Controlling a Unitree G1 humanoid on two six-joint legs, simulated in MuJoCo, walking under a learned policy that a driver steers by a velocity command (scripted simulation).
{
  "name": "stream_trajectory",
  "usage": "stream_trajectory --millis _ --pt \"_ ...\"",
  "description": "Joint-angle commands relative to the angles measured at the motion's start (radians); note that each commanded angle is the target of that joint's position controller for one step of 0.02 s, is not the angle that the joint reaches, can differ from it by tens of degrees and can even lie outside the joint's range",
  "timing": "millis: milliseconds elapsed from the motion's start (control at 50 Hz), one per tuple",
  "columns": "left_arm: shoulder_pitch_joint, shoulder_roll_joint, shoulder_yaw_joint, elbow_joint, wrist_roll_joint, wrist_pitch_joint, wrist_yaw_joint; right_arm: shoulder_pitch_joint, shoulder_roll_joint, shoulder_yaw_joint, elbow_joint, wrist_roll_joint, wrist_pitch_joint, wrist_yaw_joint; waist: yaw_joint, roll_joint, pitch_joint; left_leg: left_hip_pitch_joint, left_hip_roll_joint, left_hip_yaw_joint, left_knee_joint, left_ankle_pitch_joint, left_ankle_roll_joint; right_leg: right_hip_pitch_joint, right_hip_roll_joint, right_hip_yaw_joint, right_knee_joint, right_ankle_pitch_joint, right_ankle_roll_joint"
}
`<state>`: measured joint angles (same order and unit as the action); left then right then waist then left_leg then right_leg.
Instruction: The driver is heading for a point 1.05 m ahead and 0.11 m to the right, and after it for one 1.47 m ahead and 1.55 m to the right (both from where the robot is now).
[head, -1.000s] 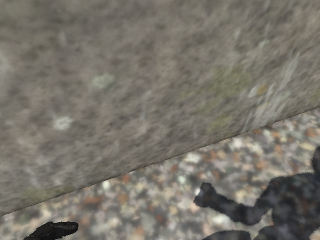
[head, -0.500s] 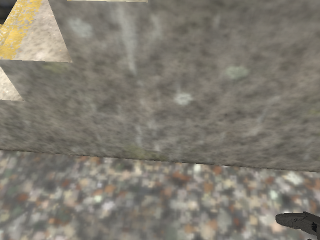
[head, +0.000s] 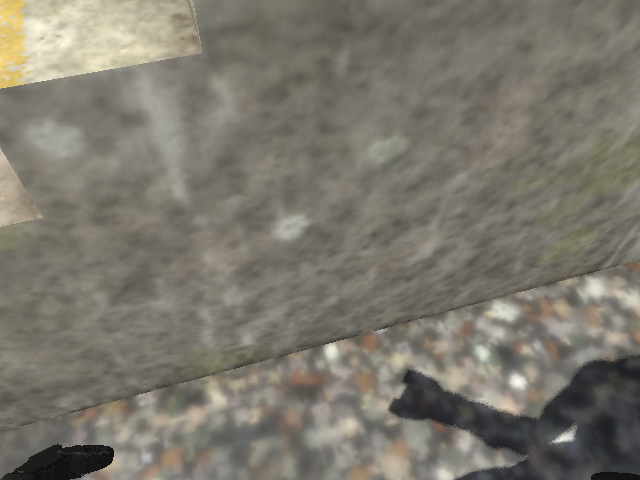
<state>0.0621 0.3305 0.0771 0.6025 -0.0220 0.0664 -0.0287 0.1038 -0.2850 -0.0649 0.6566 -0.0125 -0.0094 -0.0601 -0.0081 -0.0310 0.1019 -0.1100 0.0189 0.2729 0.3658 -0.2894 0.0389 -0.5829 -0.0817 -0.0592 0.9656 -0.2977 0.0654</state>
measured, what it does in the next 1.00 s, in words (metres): steps to the right: right foot, then left foot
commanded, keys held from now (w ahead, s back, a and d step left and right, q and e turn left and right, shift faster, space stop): w+e+shift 0.32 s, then w+q+shift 0.68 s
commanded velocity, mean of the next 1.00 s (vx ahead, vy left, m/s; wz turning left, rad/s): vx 0.04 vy -0.14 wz -0.05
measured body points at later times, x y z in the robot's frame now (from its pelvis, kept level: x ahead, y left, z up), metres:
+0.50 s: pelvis +0.06 -0.05 -0.02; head +0.10 -0.06 +0.43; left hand +0.33 +0.15 -0.10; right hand +0.02 -0.37 -0.12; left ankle +0.14 +0.06 -0.74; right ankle +0.02 -0.14 -0.72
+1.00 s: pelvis +0.06 -0.19 +0.00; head +0.11 -0.20 +0.45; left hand +0.23 +0.08 -0.09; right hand +0.22 -0.49 -0.09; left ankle +0.07 -0.06 -0.66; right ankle +0.04 -0.29 -0.74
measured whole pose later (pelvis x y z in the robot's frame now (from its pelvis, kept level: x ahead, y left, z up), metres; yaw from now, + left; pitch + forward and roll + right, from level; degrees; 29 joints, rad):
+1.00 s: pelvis +0.06 -0.19 +0.00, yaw +2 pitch +3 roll -1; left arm 0.14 0.26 0.05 0.63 0.02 0.00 0.04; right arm 0.17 -0.35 -0.08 0.64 0.01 0.02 -0.04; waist -0.02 0.04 0.06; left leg -0.61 0.07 0.01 1.12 -0.35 -0.13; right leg -0.19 0.01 -0.15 0.38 -0.23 -0.04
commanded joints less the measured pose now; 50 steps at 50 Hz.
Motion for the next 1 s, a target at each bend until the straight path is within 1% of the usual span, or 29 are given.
stream_trajectory --millis 20,140,200,220,240,260,280,300,320,360,380,420,440,460,480,500,520,540,600,640,700,720,740,760,780,820,840,920,1000 --pt "-0.032 0.028 0.013 -0.078 -0.006 -0.017 -0.033 0.033 -0.195 -0.06 -0.035 0.004 0.017 -0.004 -0.027 0.11 -0.107 0.18 0.313 -0.11 -0.047 0.725 0.138 -0.071 -0.028 -0.007 -0.085 0.032 -0.012" --pt "-0.014 0.068 0.039 -0.069 -0.014 -0.018 -0.03 0.019 -0.215 -0.078 -0.017 0.028 0.027 0.037 0.004 0.17 -0.171 0.227 0.304 -0.024 0.08 0.915 0.093 0.103 0.037 -0.092 -0.268 -0.043 -0.063" --pt "0.198 0.147 0.088 -0.003 0.003 -0.021 0.002 -0.008 -0.18 -0.073 -0.012 0.056 0.032 0.048 0.14 0.137 -0.23 0.105 0.246 0.033 0.389 0.936 0.005 0.431 0.123 -0.095 -0.549 0.163 -0.165" --pt "0.278 0.239 0.121 0.002 0.006 -0.028 0.021 -0.024 -0.142 -0.063 -0.053 0.02 0.021 0.046 0.163 -0.038 -0.233 -0.242 0.161 0.011 0.653 0.307 -0.066 0.712 -0.004 0.151 -0.548 0.747 -0.244" --pt "0.218 0.372 0.137 -0.021 0.051 -0.034 0.016 -0.066 -0.066 -0.036 -0.133 -0.037 -0.011 0.036 0.066 -0.242 -0.323 -0.593 -0.035 -0.096 0.882 -0.428 -0.14 0.878 -0.22 0.611 -0.516 1.03 -0.464" --pt "0.208 0.33 0.125 -0.05 0.062 -0.064 0.008 -0.09 -0.121 -0.039 -0.104 -0.043 -0.029 0.037 0.105 -0.058 -0.439 -0.62 -0.015 -0.352 0.985 -0.443 -0.148 0.898 -0.276 0.648 -0.556 0.991 -0.513" --pt "0.156 0.306 0.118 -0.049 0.045 -0.079 0.015 -0.091 -0.137 -0.036 -0.117 -0.007 -0.044 0.04 0.062 -0.036 -0.371 -0.644 0.004 -0.399 0.937 -0.345 -0.128 0.808 -0.26 0.588 -0.603 0.783 -0.484" --pt "0.051 0.252 0.101 -0.053 -0.019 -0.07 0.019 0.03 -0.125 -0.035 -0.049 0.025 -0.049 0.021 -0.034 -0.046 -0.256 -0.528 0.042 -0.374 0.746 -0.282 -0.089 0.628 -0.088 0.382 -0.608 0.608 -0.418" --pt "-0.072 0.179 0.078 -0.085 -0.036 -0.056 0.02 0.058 -0.188 -0.051 -0.027 0.023 -0.041 0.005 -0.072 -0.044 -0.163 -0.472 0.022 -0.332 0.584 -0.202 -0.091 0.466 -0.029 0.321 -0.612 0.533 -0.357" --pt "-0.098 0.136 0.052 -0.122 0.035 -0.035 0.002 0.201 -0.185 -0.055 0.077 -0.001 -0.013 -0.026 -0.067 -0.054 -0.183 -0.253 -0.031 -0.216 0.406 -0.08 -0.103 0.352 0.026 0.181 -0.587 0.588 -0.335" --pt "-0.041 0.135 0.048 -0.116 0.053 -0.032 -0.009 0.242 -0.156 -0.047 0.107 0.003 -0.014 -0.033 -0.04 -0.081 -0.215 -0.17 -0.023 -0.204 0.349 -0.048 -0.098 0.345 0.019 0.182 -0.573 0.536 -0.332" --pt "0.013 0.107 0.023 -0.1 0.056 -0.022 -0.023 0.33 -0.135 -0.036 0.147 0.027 -0.026 -0.034 -0.043 -0.134 -0.244 -0.021 -0.004 -0.201 0.224 0.114 -0.07 0.284 0.028 0.186 -0.486 0.323 -0.302" --pt "0.012 0.068 0.004 -0.107 0.059 -0.021 -0.028 0.396 -0.16 -0.044 0.172 0.021 -0.032 -0.032 -0.074 -0.114 -0.236 0.082 0.014 -0.225 0.155 0.187 -0.041 0.198 0.078 0.175 -0.407 0.136 -0.26" --pt "-0.007 0.004 -0.021 -0.123 0.075 -0.026 -0.03 0.453 -0.224 -0.06 0.179 -0.003 -0.038 -0.032 -0.104 0.019 -0.188 0.168 0.166 -0.44 0.07 0.152 0.028 0.023 0.169 0.146 -0.196 -0.102 -0.197" --pt "0.041 -0.039 -0.035 -0.138 0.094 -0.032 -0.033 0.449 -0.323 -0.064 0.148 -0.04 -0.04 -0.046 -0.043 0.205 -0.162 0.136 0.435 -0.891 -0.048 0.25 0.177 -0.094 0.241 0.243 0.098 -0.413 -0.115" --pt "0.136 0.037 -0.012 -0.111 0.044 -0.03 -0.034 0.337 -0.373 -0.074 0.116 -0.048 -0.057 -0.051 0.02 0.242 -0.159 -0.02 0.547 -1.185 -0.187 -0.037 0.298 -0.104 0.22 0.328 0.27 -0.338 -0.089" --pt "0.145 0.123 0.01 -0.094 0.036 -0.022 -0.023 0.207 -0.342 -0.064 0.095 -0.012 -0.068 -0.053 0.078 0.194 -0.063 -0.139 0.495 -1.089 -0.194 -0.205 0.239 -0.083 0.156 0.344 0.341 -0.233 -0.079" --pt "0.133 0.149 0.017 -0.093 0.06 -0.015 -0.01 0.146 -0.299 -0.055 0.097 0.018 -0.059 -0.053 0.092 0.189 -0.012 -0.197 0.406 -0.927 -0.178 -0.243 0.158 -0.05 0.12 0.305 0.345 -0.158 -0.06" --pt "0.082 0.07 -0.01 -0.117 0.084 -0.017 -0.005 0.166 -0.298 -0.06 0.093 0.013 -0.028 -0.051 0.053 0.231 0.002 -0.258 0.22 -0.642 -0.162 -0.053 0.045 0.124 0.115 0.183 0.053 -0.11 -0.021" --pt "0.085 0.011 -0.023 -0.126 0.063 -0.031 -0.003 0.181 -0.327 -0.08 0.069 0.009 -0.013 -0.056 0.031 0.268 -0.036 -0.242 0.18 -0.572 -0.142 0.093 0.031 0.254 0.133 0.155 -0.162 -0.16 -0.008" --pt "0.22 0.033 0.005 -0.057 0.027 -0.036 0.007 0.147 -0.302 -0.085 0.023 0.035 0.006 -0.053 0.059 0.25 -0.081 -0.279 0.142 -0.553 -0.059 0.158 0.004 0.499 0.156 0.108 -0.536 0.098 -0.022" --pt "0.258 0.058 0.02 -0.036 0.016 -0.034 0.013 0.195 -0.24 -0.068 0.027 0.032 0.005 -0.044 0.054 0.173 -0.104 -0.324 0.094 -0.517 0.041 0.062 -0.021 0.591 0.141 0.1 -0.62 0.096 -0.038" --pt "0.313 0.106 0.032 -0.026 0.023 -0.031 0.017 0.243 -0.145 -0.044 0.021 0.006 0.009 -0.034 0.039 -0.042 -0.164 -0.455 -0.017 -0.407 0.318 -0.201 -0.066 0.719 -0.023 0.239 -0.655 0.144 -0.091" --pt "0.226 0.204 0.039 -0.061 0.05 -0.021 0.024 0.263 -0.066 -0.025 -0.032 -0.008 0.006 -0.041 -0.028 -0.318 -0.187 -0.624 -0.073 -0.296 0.596 -0.372 -0.116 0.614 -0.24 0.475 -0.661 0.265 -0.231" --pt "0.182 0.167 0.028 -0.083 0.077 -0.032 0.017 0.267 -0.122 -0.027 -0.051 0.008 -0.004 -0.04 -0.034 -0.38 -0.195 -0.595 0.011 -0.316 0.787 -0.37 -0.118 0.48 -0.248 0.536 -0.758 0.188 -0.315" --pt "0.028 0.045 -0.003 -0.098 0.064 -0.057 0.028 0.263 -0.2 -0.06 0.007 0.018 0.014 -0.034 -0.095 -0.124 -0.119 -0.583 0.049 -0.338 0.922 -0.229 -0.137 0.426 -0.17 0.318 -0.71 0.329 -0.252" --pt "-0.015 0.046 0.001 -0.098 0.048 -0.066 0.039 0.253 -0.2 -0.06 0.011 0.015 0.024 -0.031 -0.104 -0.057 -0.12 -0.587 0.062 -0.34 0.946 -0.16 -0.152 0.449 -0.148 0.223 -0.655 0.495 -0.224" --pt "0.085 0.094 0.02 -0.045 0.036 -0.098 0.074 0.132 -0.138 -0.03 -0.055 0.034 0.013 0.014 -0.018 -0.025 -0.168 -0.646 0.097 -0.351 0.829 -0.037 -0.176 0.598 -0.225 0.163 -0.616 0.781 -0.251" --pt "0.073 0.117 0.033 -0.034 0.041 -0.07 0.085 0.025 -0.112 -0.013 -0.116 0.023 0.028 0.043 0.011 -0.055 -0.174 -0.645 0.1 -0.319 0.7 -0.062 -0.167 0.674 -0.272 0.118 -0.642 0.749 -0.295"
